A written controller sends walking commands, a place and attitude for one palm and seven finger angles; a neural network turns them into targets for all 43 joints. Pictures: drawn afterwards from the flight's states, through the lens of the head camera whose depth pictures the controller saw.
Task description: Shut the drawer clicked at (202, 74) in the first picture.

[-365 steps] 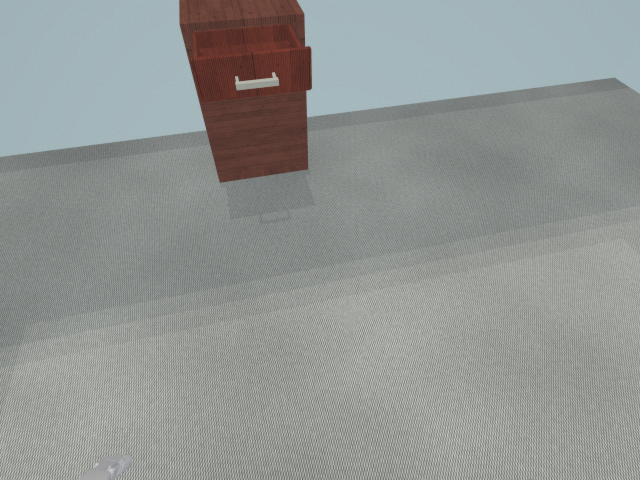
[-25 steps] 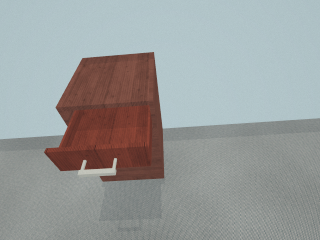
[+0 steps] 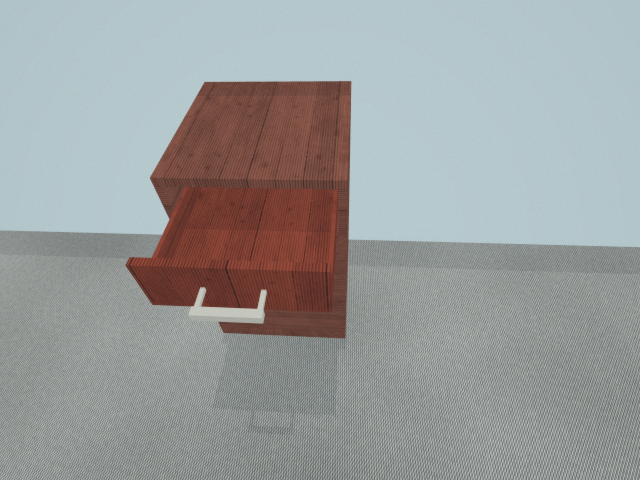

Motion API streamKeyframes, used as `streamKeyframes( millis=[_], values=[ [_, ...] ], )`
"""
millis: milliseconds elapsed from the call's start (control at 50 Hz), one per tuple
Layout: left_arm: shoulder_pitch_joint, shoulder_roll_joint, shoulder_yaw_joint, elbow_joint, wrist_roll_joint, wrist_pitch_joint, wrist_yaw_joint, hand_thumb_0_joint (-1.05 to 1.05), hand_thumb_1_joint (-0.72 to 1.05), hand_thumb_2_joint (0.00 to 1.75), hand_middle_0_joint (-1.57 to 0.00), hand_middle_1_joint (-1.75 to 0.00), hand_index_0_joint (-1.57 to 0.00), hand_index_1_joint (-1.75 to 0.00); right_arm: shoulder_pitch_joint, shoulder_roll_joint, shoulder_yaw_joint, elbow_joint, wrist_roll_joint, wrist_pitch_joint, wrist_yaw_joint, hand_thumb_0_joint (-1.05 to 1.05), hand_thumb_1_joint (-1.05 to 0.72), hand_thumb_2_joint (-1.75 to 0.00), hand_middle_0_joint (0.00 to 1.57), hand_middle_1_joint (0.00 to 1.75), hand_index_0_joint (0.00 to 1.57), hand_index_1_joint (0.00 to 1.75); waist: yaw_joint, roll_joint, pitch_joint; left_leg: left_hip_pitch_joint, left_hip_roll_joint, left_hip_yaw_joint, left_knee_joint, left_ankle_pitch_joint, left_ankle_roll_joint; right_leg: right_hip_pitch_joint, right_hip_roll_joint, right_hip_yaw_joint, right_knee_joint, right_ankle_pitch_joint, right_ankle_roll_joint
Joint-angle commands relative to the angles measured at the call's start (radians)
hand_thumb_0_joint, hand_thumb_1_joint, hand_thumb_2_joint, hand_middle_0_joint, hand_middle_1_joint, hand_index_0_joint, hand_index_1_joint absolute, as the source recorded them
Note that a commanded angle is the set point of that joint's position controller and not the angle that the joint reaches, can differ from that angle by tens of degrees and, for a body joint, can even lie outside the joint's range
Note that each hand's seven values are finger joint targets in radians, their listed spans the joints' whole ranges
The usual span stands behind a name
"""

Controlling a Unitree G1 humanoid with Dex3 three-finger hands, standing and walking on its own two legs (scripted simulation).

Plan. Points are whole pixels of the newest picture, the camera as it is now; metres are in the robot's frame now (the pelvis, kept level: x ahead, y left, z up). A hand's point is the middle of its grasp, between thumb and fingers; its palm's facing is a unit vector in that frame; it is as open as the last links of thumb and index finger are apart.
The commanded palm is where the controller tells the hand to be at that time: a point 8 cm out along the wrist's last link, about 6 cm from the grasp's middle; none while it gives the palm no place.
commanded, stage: come to a stop and stand still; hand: left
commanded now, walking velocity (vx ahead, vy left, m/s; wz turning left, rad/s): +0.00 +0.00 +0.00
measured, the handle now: (229, 304) +0.43 +0.24 -0.16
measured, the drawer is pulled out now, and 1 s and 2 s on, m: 0.22 0.22 0.22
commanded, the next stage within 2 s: look again from close up in 0.48 s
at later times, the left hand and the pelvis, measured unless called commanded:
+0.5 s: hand out of the picture +0.02 +0.22 -0.17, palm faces +0.02 -0.98 -0.21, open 7.3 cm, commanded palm none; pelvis +0.01 +0.04 +0.00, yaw -1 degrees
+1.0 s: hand out of the picture -0.03 +0.20 -0.18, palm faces +0.00 -0.98 -0.18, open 7.3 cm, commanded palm none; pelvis -0.03 +0.04 +0.00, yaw -1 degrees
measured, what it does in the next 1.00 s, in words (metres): shifts its weight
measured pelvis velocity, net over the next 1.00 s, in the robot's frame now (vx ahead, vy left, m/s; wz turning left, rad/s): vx -0.03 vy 0.04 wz -0.02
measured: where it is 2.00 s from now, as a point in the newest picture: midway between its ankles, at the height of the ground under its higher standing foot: outside the picture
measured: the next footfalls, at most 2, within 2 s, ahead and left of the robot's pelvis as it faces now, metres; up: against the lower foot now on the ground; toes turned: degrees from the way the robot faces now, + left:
none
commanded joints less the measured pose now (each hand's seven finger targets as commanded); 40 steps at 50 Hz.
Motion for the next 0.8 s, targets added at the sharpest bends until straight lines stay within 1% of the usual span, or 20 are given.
streamKeyframes(
  millis=[0,20,40,60,100,140,180,240,300,420,500,540,560,580,600,620,640,680,760,780],
  values=[
    [0.016,0.071,0.009,-0.036,-0.002,-0.012,0.005,0.0,0.9,0.9,-0.2,-0.3,-0.2,-0.3,0.084,-0.107,-0.004,-0.004,-0.004,-0.012,-0.017,0.0,-0.9,-0.9,0.2,0.3,0.2,0.3,-0.019,-0.02,0.049,-0.028,0.14,-0.116,-0.132,0.082,0.083,-0.063,-0.06,0.089,-0.075,-0.019,0.006],
    [0.016,0.073,0.009,-0.036,-0.003,-0.019,0.003,0.0,0.9,0.9,-0.2,-0.3,-0.2,-0.3,0.082,-0.094,0.0,-0.007,-0.005,-0.011,-0.022,0.0,-0.9,-0.9,0.2,0.3,0.2,0.3,-0.019,-0.081,0.064,-0.052,0.109,-0.074,-0.096,0.077,0.067,-0.059,-0.061,0.104,-0.099,0.038,0.003],
    [-0.008,0.088,0.007,-0.019,-0.003,-0.015,0.002,0.0,0.9,0.9,-0.2,-0.3,-0.2,-0.3,0.085,-0.064,0.009,0.006,-0.003,-0.018,-0.023,0.0,-0.9,-0.9,0.2,0.3,0.2,0.3,-0.033,-0.007,0.059,-0.031,0.08,-0.07,-0.116,0.148,0.058,-0.038,-0.076,0.091,-0.079,0.103,0.005],
    [-0.014,0.097,0.009,-0.014,-0.005,-0.012,0.001,0.0,0.9,0.9,-0.2,-0.3,-0.2,-0.3,0.095,-0.059,0.012,0.011,-0.001,-0.02,-0.025,0.0,-0.9,-0.9,0.2,0.3,0.2,0.3,-0.032,0.043,0.043,-0.027,0.083,-0.079,-0.137,0.17,0.06,-0.007,-0.074,0.083,-0.069,0.095,0.012],
    [-0.005,0.1,0.005,-0.011,-0.003,-0.012,0.0,0.0,0.9,0.9,-0.2,-0.3,-0.2,-0.3,0.087,-0.064,0.015,0.01,0.001,-0.02,-0.027,0.0,-0.9,-0.9,0.2,0.3,0.2,0.3,-0.026,0.059,0.04,-0.029,0.087,-0.074,-0.141,0.186,0.064,0.01,-0.071,0.08,-0.074,0.09,0.017],
    [-0.004,0.104,0.002,0.0,-0.004,-0.014,0.0,0.0,0.9,0.9,-0.2,-0.3,-0.2,-0.3,0.09,-0.057,0.019,0.01,0.002,-0.023,-0.029,0.0,-0.9,-0.9,0.2,0.3,0.2,0.3,-0.028,0.045,0.02,-0.004,0.072,-0.064,-0.124,0.234,0.06,0.03,-0.082,0.08,-0.086,0.132,0.018],
    [-0.013,0.113,0.001,0.002,-0.005,-0.014,-0.001,0.0,0.9,0.9,-0.2,-0.3,-0.2,-0.3,0.101,-0.055,0.02,0.014,0.003,-0.024,-0.031,0.0,-0.9,-0.9,0.2,0.3,0.2,0.3,-0.031,0.004,0.024,0.001,0.069,-0.058,-0.115,0.265,0.058,0.042,-0.084,0.076,-0.093,0.15,0.019],
    [-0.024,0.111,-0.001,0.005,-0.007,-0.012,0.0,0.0,0.9,0.9,-0.2,-0.3,-0.2,-0.3,0.116,-0.058,0.024,0.024,0.001,-0.027,-0.031,0.0,-0.9,-0.9,0.2,0.3,0.2,0.3,-0.033,0.012,0.024,0.001,0.064,-0.058,-0.118,0.289,0.052,0.056,-0.089,0.071,-0.09,0.16,0.021],
    [-0.03,0.109,-0.002,0.004,-0.007,-0.009,0.001,0.0,0.9,0.9,-0.2,-0.3,-0.2,-0.3,0.13,-0.057,0.024,0.031,0.002,-0.028,-0.032,0.0,-0.9,-0.9,0.2,0.3,0.2,0.3,-0.03,-0.011,0.05,-0.011,0.063,-0.06,-0.129,0.278,0.053,0.058,-0.091,0.065,-0.094,0.155,0.023],
    [-0.037,0.108,-0.003,0.002,-0.011,-0.008,0.003,0.0,0.9,0.9,-0.2,-0.3,-0.2,-0.3,0.173,-0.051,0.026,0.048,0.003,-0.03,-0.033,0.0,-0.9,-0.9,0.2,0.3,0.2,0.3,-0.033,-0.016,0.044,-0.01,0.058,-0.063,-0.134,0.28,0.053,0.078,-0.09,0.064,-0.091,0.162,0.022],
    [-0.035,0.106,-0.003,-0.001,-0.011,-0.009,0.004,0.0,0.9,0.9,-0.2,-0.3,-0.2,-0.3,0.196,-0.044,0.024,0.058,0.004,-0.031,-0.032,0.0,-0.9,-0.9,0.2,0.3,0.2,0.3,-0.035,-0.057,0.046,-0.012,0.055,-0.062,-0.137,0.25,0.055,0.081,-0.092,0.062,-0.095,0.164,0.022],
    [-0.03,0.103,-0.004,0.001,-0.012,-0.011,0.005,0.0,0.9,0.9,-0.2,-0.3,-0.2,-0.3,0.206,-0.038,0.023,0.064,0.005,-0.031,-0.032,0.0,-0.9,-0.9,0.2,0.3,0.2,0.3,-0.037,-0.058,0.04,-0.006,0.052,-0.059,-0.133,0.24,0.055,0.08,-0.094,0.064,-0.098,0.167,0.021],
    [-0.006,0.13,-0.024,-0.001,0.004,-0.049,0.047,0.0,0.9,0.9,-0.2,-0.3,-0.2,-0.3,0.118,-0.083,0.023,0.0,0.014,-0.051,-0.01,0.0,-0.9,-0.9,0.2,0.3,0.2,0.3,-0.026,-0.066,0.054,-0.075,0.064,-0.014,0.078,0.418,0.03,0.034,-0.136,0.118,-0.054,0.493,0.012],
    [-0.001,0.177,-0.011,-0.014,0.001,-0.063,0.037,0.0,0.9,0.9,-0.2,-0.3,-0.2,-0.3,0.134,-0.059,0.027,-0.028,0.011,-0.048,-0.006,0.0,-0.9,-0.9,0.2,0.3,0.2,0.3,-0.06,-0.104,0.012,-0.067,0.024,0.001,0.075,0.377,0.026,0.092,-0.158,0.076,-0.003,0.729,0.005],
    [0.008,0.15,-0.014,-0.034,-0.006,-0.06,0.029,0.0,0.9,0.9,-0.2,-0.3,-0.2,-0.3,0.21,-0.019,0.026,-0.015,0.0,-0.051,-0.011,0.0,-0.9,-0.9,0.2,0.3,0.2,0.3,-0.069,-0.102,-0.069,-0.037,0.01,-0.003,0.047,0.261,0.045,0.126,-0.161,0.094,0.052,0.705,-0.004],
    [0.002,0.133,-0.022,-0.033,-0.011,-0.059,0.025,0.0,0.9,0.9,-0.2,-0.3,-0.2,-0.3,0.238,-0.025,0.023,-0.002,-0.001,-0.051,-0.013,0.0,-0.9,-0.9,0.2,0.3,0.2,0.3,-0.073,-0.12,-0.138,-0.024,0.021,-0.014,0.056,0.285,0.054,0.143,-0.149,0.079,0.06,0.632,-0.005],
    [-0.003,0.122,-0.025,-0.036,-0.014,-0.055,0.023,0.0,0.9,0.9,-0.2,-0.3,-0.2,-0.3,0.234,-0.034,0.025,0.002,0.001,-0.048,-0.016,0.0,-0.9,-0.9,0.2,0.3,0.2,0.3,-0.07,-0.103,-0.156,-0.003,0.035,-0.022,0.059,0.307,0.055,0.137,-0.136,0.078,0.047,0.521,-0.006],
    [-0.019,0.127,-0.027,-0.053,-0.011,-0.045,0.019,0.0,0.9,0.9,-0.2,-0.3,-0.2,-0.3,0.213,-0.037,0.025,-0.004,0.002,-0.042,-0.015,0.0,-0.9,-0.9,0.2,0.3,0.2,0.3,-0.068,-0.053,-0.092,-0.016,0.043,-0.027,0.048,0.302,0.053,0.08,-0.116,0.083,0.025,0.353,-0.007],
    [-0.024,0.112,-0.03,-0.061,-0.007,-0.031,0.014,0.0,0.9,0.9,-0.2,-0.3,-0.2,-0.3,0.181,-0.038,0.027,-0.011,0.004,-0.03,-0.009,0.0,-0.9,-0.9,0.2,0.3,0.2,0.3,-0.065,-0.07,0.078,-0.109,0.034,-0.043,-0.016,0.09,0.056,-0.018,-0.095,0.095,-0.031,0.096,-0.004],
    [-0.021,0.113,-0.031,-0.061,-0.006,-0.03,0.013,0.0,0.9,0.9,-0.2,-0.3,-0.2,-0.3,0.175,-0.036,0.027,-0.01,0.003,-0.03,-0.007,0.0,-0.9,-0.9,0.2,0.3,0.2,0.3,-0.06,-0.056,0.101,-0.113,0.035,-0.046,-0.033,0.07,0.056,-0.037,-0.091,0.1,-0.041,0.062,-0.003]
  ],
)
